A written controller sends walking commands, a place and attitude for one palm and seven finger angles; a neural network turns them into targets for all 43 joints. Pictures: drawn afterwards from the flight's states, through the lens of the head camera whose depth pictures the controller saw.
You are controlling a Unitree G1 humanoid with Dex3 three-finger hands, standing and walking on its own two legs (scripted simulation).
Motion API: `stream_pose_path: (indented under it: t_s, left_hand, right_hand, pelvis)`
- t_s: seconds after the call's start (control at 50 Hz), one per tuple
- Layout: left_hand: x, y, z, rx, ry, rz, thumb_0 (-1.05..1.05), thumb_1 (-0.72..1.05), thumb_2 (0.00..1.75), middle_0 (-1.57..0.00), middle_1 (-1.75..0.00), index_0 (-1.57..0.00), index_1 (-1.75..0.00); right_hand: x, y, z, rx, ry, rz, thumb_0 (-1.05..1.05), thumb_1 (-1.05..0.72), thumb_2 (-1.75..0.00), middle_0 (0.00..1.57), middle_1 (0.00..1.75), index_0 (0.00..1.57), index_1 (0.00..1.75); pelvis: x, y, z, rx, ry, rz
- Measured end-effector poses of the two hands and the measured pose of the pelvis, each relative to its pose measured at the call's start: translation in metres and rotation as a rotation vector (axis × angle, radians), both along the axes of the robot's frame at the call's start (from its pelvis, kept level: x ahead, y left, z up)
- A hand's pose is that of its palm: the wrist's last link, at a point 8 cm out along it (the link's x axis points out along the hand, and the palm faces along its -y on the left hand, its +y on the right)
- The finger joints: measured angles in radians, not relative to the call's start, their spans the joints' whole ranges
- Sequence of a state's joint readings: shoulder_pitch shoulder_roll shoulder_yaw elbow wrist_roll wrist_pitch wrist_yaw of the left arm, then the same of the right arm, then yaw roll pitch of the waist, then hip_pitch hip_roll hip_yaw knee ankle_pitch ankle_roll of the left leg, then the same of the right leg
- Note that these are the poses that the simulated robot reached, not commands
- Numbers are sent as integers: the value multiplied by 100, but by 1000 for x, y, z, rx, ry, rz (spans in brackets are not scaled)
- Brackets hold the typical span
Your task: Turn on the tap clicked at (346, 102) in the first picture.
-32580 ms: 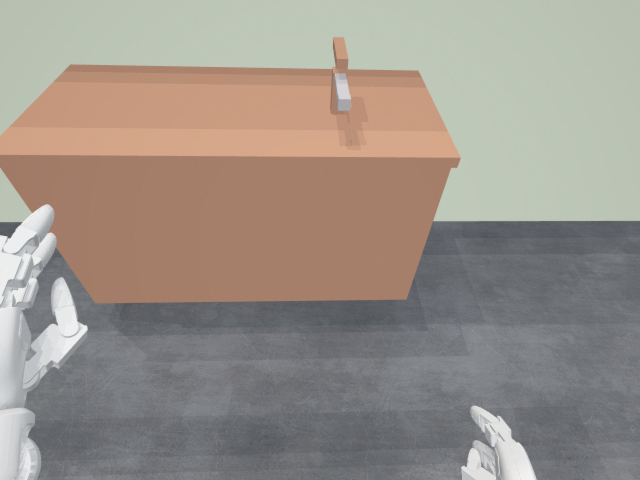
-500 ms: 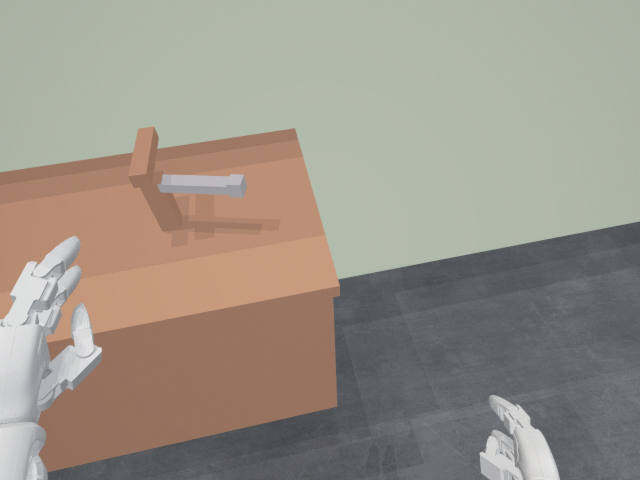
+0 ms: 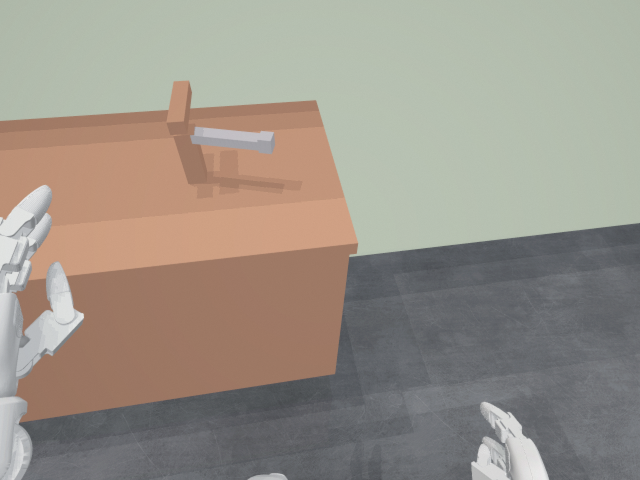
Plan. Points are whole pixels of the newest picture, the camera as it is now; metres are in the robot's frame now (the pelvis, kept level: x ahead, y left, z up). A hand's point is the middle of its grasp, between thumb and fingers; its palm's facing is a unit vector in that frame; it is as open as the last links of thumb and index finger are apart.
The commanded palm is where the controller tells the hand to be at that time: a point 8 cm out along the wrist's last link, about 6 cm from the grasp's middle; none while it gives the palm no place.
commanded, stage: step back with the hand held close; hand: left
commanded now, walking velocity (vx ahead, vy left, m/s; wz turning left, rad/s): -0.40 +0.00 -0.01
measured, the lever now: (266, 142) +0.64 +0.14 +0.06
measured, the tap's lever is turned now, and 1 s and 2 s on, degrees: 73 73 73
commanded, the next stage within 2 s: stop stepping back and stand still in 0.52 s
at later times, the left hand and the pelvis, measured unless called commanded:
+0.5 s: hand out of the picture +0.13 +0.25 +0.18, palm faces +0.42 -0.82 -0.40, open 7.4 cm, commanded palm +0.08 +0.28 +0.19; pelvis -0.08 +0.00 +0.01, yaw +1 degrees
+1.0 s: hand out of the picture +0.06 +0.22 +0.17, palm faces +0.28 -0.88 -0.38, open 7.4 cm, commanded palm +0.00 +0.27 +0.19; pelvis -0.18 +0.00 +0.01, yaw -5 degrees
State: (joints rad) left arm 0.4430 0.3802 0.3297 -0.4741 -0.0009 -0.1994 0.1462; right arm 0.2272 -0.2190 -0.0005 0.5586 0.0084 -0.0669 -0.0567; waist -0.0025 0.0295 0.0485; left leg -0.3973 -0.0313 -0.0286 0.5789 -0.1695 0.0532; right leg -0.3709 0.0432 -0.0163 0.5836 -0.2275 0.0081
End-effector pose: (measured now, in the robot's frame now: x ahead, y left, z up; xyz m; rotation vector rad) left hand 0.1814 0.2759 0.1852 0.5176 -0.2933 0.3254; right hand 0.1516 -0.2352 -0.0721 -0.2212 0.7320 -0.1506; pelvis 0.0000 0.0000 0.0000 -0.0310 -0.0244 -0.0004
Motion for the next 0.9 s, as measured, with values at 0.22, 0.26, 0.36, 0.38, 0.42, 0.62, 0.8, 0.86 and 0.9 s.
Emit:
stream_pose_path:
  t_s: [0.22,0.26,0.36,0.38,0.42,0.62,0.8,0.86,0.9]
  left_hand:
    - [-53,0,-2,-3,18,64,1,89,90,-21,-30,-21,-30]
    - [-59,0,-7,-39,16,51,1,88,90,-21,-30,-22,-30]
    - [-66,7,-6,-61,-25,15,1,88,90,-21,-30,-22,-30]
    - [-68,10,-3,-48,-31,11,1,88,90,-21,-30,-22,-30]
    - [-73,14,2,-20,-40,13,1,88,90,-21,-30,-22,-30]
    - [-115,-13,3,-50,-11,-18,1,89,90,-21,-30,-21,-30]
    - [-122,-23,-5,-78,38,-98,1,88,90,-22,-30,-22,-30]
    - [-123,-10,-13,-96,50,-78,1,88,90,-22,-30,-22,-30]
    - [-129,-5,-14,-105,59,-70,1,88,90,-21,-30,-22,-30]
  right_hand:
    - [-4,1,-12,26,43,53,1,-90,-90,21,30,20,30]
    - [-4,2,-6,12,29,53,1,-90,-90,21,30,20,30]
    - [-6,11,13,-31,-30,66,1,-90,-90,21,30,20,30]
    - [-7,13,17,-33,-51,69,1,-90,-90,21,30,20,30]
    - [-11,18,23,-28,-89,74,1,-90,-90,21,29,20,30]
    - [-73,17,10,61,-80,73,1,-90,-90,21,30,21,30]
    - [-169,-20,5,6,47,-101,1,-90,-90,21,30,21,30]
    - [-191,-32,8,-29,51,-158,1,-90,-90,21,30,20,30]
    - [-204,-36,13,-46,41,-176,1,-90,-90,21,30,20,30]
  pelvis:
    - [-23,-12,-2,-8,25,47]
    - [-26,-9,-2,-5,26,51]
    - [-47,-1,0,5,19,40]
    - [-53,0,0,6,18,34]
    - [-64,0,1,-4,21,30]
    - [-114,-14,1,-9,71,-52]
    - [-136,-12,9,17,60,-76]
    - [-147,-6,7,20,43,-64]
    - [-157,-3,8,28,27,-73]
